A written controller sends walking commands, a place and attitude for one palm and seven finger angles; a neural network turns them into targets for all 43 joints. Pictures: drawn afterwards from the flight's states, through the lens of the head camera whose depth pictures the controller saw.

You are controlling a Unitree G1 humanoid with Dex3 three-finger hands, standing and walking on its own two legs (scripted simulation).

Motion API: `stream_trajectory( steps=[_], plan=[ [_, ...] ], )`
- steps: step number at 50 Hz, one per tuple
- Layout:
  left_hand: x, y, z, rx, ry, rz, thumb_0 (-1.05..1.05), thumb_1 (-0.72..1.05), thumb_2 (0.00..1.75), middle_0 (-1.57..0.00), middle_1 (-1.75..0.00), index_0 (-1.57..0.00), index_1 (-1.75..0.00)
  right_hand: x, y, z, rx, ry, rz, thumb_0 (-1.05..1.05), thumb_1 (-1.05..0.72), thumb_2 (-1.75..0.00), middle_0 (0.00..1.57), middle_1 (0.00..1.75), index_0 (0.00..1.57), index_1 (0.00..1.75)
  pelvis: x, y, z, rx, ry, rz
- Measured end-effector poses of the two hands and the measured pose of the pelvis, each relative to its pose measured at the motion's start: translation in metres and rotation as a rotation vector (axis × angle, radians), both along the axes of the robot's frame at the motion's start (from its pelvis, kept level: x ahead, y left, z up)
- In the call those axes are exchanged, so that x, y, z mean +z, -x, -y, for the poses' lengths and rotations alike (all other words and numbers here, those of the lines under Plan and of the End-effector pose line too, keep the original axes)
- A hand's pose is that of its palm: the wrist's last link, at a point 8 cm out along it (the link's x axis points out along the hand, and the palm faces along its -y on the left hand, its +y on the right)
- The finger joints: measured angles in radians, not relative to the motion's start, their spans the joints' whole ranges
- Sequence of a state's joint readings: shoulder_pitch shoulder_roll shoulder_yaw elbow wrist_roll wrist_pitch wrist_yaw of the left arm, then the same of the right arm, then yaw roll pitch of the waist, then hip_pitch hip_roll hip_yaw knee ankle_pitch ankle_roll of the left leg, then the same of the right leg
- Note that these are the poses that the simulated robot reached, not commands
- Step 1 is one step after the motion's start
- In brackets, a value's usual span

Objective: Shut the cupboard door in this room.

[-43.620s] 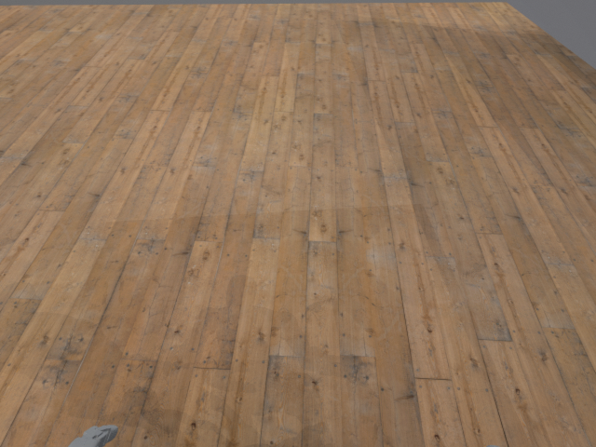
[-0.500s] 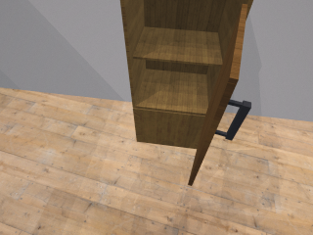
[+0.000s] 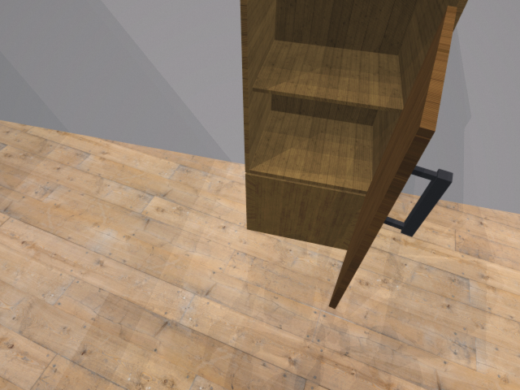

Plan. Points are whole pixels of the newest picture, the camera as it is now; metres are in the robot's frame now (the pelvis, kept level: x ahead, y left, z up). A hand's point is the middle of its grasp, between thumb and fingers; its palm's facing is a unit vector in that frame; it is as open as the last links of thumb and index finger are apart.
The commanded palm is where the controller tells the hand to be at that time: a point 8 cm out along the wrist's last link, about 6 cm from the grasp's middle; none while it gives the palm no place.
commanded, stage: stand and wait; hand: left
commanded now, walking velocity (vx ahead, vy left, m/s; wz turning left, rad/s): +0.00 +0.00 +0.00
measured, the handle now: (411, 201) +0.41 -0.21 +0.07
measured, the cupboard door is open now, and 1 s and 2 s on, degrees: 78 78 78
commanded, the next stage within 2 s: turn or walk to find it in 0.10 s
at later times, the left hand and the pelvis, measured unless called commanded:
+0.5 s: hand out of the picture +0.05 +0.18 -0.17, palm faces -0.08 -0.97 -0.22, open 7.4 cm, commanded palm none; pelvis -0.01 -0.01 +0.00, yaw -7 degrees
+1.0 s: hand out of the picture +0.05 +0.20 -0.17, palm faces +0.02 -0.97 -0.24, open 7.4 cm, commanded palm none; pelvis -0.01 +0.00 +0.00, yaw -1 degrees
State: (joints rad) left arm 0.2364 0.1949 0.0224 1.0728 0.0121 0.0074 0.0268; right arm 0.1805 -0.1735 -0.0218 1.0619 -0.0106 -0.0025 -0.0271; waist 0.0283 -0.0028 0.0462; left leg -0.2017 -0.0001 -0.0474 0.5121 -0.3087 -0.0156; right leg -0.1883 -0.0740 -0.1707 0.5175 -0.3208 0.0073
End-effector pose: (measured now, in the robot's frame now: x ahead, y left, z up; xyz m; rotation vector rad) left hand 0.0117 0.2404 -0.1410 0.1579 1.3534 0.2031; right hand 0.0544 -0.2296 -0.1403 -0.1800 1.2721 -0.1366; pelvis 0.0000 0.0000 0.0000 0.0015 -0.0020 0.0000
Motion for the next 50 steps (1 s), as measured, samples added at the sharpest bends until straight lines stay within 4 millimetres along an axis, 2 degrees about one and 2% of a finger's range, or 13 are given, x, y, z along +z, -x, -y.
stream_trajectory(
  steps=[7,15,19,25,31,35,40,44,50],
  plan=[
    [0.002,0.009,0.013,-0.009,0.024,-0.027,0.00,0.91,0.89,-0.20,-0.30,-0.20,-0.30,0.002,-0.001,0.003,-0.003,-0.008,0.010,0.01,-0.92,-0.90,0.20,0.30,0.20,0.30,0.003,-0.001,0.004,-0.008,-0.003,0.009],
    [0.002,0.005,0.017,-0.046,0.032,-0.056,0.00,0.91,0.89,-0.20,-0.30,-0.20,-0.30,0.002,0.025,0.011,-0.064,0.008,-0.037,0.01,-0.92,-0.90,0.20,0.30,0.20,0.30,0.004,0.000,0.006,-0.064,0.001,0.012],
    [0.000,-0.006,0.014,-0.083,0.026,-0.062,0.00,0.91,0.89,-0.20,-0.30,-0.20,-0.30,-0.002,0.047,0.012,-0.118,0.012,-0.065,0.01,-0.91,-0.90,0.20,0.30,0.20,0.30,0.001,0.004,0.007,-0.100,0.000,0.006],
    [0.001,-0.034,0.012,-0.135,0.008,-0.008,0.00,0.91,0.89,-0.20,-0.30,-0.20,-0.30,-0.004,0.079,0.009,-0.170,0.001,-0.116,0.01,-0.91,-0.90,0.20,0.30,0.20,0.30,0.000,0.005,0.008,-0.119,-0.002,0.004],
    [0.007,-0.059,0.013,-0.169,0.009,0.073,0.00,0.91,0.89,-0.20,-0.30,-0.20,-0.30,-0.001,0.096,0.004,-0.179,-0.018,-0.150,0.01,-0.91,-0.90,0.20,0.30,0.20,0.30,0.004,0.004,0.009,-0.102,-0.004,0.014],
    [0.012,-0.071,0.007,-0.166,-0.002,0.123,0.00,0.91,0.89,-0.20,-0.30,-0.20,-0.30,0.002,0.093,0.009,-0.159,-0.006,-0.149,0.01,-0.91,-0.90,0.20,0.30,0.20,0.30,0.006,0.004,0.008,-0.085,-0.003,0.019],
    [0.015,-0.073,-0.002,-0.148,-0.021,0.142,0.00,0.91,0.89,-0.20,-0.30,-0.20,-0.30,0.006,0.076,0.019,-0.128,0.022,-0.112,0.01,-0.91,-0.90,0.20,0.30,0.20,0.30,0.007,0.005,0.006,-0.067,-0.003,0.017],
    [0.012,-0.061,-0.006,-0.111,-0.027,0.128,0.00,0.91,0.89,-0.20,-0.30,-0.20,-0.30,0.005,0.059,0.019,-0.093,0.028,-0.086,0.01,-0.91,-0.90,0.20,0.30,0.20,0.30,0.004,0.007,0.004,-0.042,-0.003,0.011],
    [0.003,-0.027,-0.010,-0.049,-0.015,0.067,0.00,0.91,0.89,-0.20,-0.30,-0.20,-0.30,0.001,0.034,0.009,-0.033,0.015,-0.055,0.01,-0.91,-0.90,0.20,0.30,0.20,0.30,-0.001,0.011,-0.001,-0.010,-0.001,0.003]
  ],
)
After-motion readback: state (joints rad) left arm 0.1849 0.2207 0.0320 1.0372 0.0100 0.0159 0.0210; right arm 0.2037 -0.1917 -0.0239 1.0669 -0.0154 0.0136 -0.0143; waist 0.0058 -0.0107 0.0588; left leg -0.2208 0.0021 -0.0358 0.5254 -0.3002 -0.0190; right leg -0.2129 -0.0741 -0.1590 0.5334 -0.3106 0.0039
